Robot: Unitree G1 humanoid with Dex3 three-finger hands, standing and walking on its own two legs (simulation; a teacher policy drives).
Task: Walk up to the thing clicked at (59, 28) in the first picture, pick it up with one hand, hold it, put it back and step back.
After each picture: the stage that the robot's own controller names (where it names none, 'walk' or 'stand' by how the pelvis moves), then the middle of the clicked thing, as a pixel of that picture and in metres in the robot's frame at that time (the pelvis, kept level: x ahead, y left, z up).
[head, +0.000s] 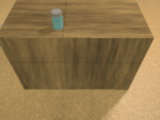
stand; (57, 19) +0.87 +0.16 -0.08
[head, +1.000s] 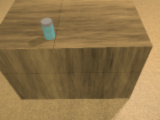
walk; (48, 29) +0.78 +0.23 -0.07
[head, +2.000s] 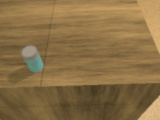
stand; (33, 59) +0.50 +0.25 -0.06
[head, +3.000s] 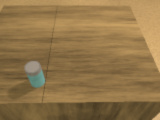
stand; (35, 74) +0.45 +0.22 -0.09
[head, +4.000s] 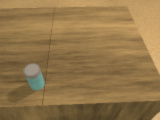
stand; (34, 77) +0.44 +0.22 -0.09
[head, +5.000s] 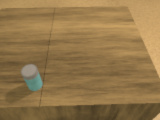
stand; (32, 78) +0.44 +0.23 -0.09
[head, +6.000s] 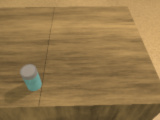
stand; (31, 78) +0.43 +0.23 -0.09
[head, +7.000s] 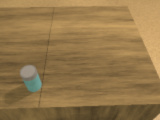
rise first; (31, 78) +0.43 +0.23 -0.09
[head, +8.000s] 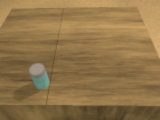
rise first; (39, 76) +0.44 +0.23 -0.08
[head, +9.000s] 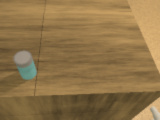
go down; (26, 65) +0.46 +0.20 -0.06
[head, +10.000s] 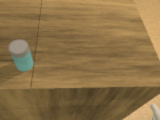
go down; (22, 56) +0.47 +0.21 -0.02
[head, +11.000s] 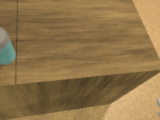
close in; (0, 47) +0.46 +0.22 +0.01
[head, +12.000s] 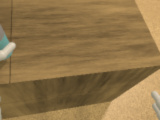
close; out of the picture +0.47 +0.22 +0.02
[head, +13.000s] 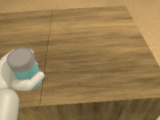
lift; (26, 69) +0.32 +0.17 +0.15
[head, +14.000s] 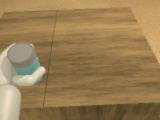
hold; (27, 64) +0.33 +0.17 +0.16
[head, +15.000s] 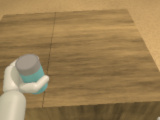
hold; (32, 74) +0.33 +0.16 +0.11
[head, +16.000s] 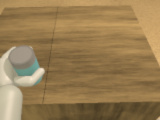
hold; (27, 67) +0.34 +0.18 +0.13
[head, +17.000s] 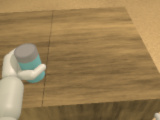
crouch; (30, 63) +0.38 +0.17 +0.11
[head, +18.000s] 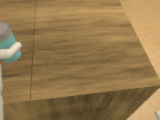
lower; (4, 43) +0.45 +0.22 +0.10
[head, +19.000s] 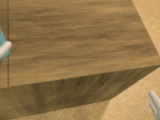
lower; out of the picture +0.48 +0.22 +0.02
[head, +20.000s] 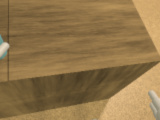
lower; out of the picture +0.48 +0.22 +0.02
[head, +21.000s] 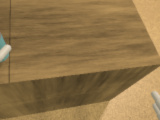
lower; out of the picture +0.47 +0.22 +0.02
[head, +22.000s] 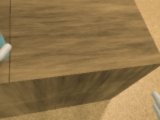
lower; out of the picture +0.47 +0.22 +0.02
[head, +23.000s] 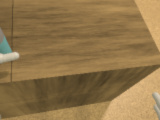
open; out of the picture +0.47 +0.22 +0.02
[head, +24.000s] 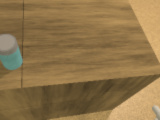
sink last; (9, 53) +0.45 +0.21 +0.00
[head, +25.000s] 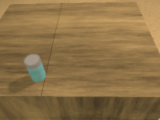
stand; (35, 68) +0.46 +0.24 -0.03
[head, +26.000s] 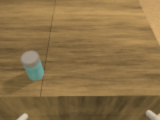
stand; (33, 66) +0.44 +0.21 -0.03
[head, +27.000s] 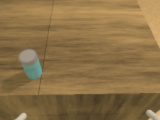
stand; (31, 64) +0.45 +0.22 -0.02
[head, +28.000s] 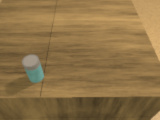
stand; (33, 69) +0.45 +0.22 -0.05
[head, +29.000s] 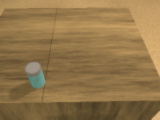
stand; (35, 75) +0.45 +0.22 -0.09
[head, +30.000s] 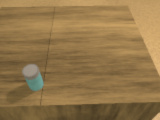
stand; (33, 77) +0.43 +0.22 -0.09
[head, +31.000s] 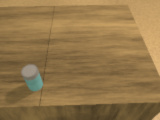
stand; (32, 78) +0.43 +0.23 -0.09
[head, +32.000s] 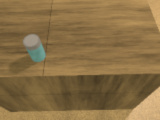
walk; (35, 48) +0.51 +0.22 -0.07
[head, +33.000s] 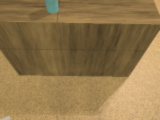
walk; (51, 0) +0.82 +0.16 -0.05
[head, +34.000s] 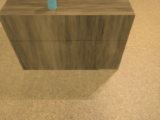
stand; (51, 0) +1.10 +0.22 -0.07
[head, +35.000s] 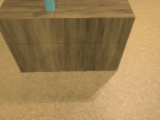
stand; (49, 2) +1.06 +0.21 -0.08
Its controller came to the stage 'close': yes
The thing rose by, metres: 0.22
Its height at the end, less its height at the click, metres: +0.00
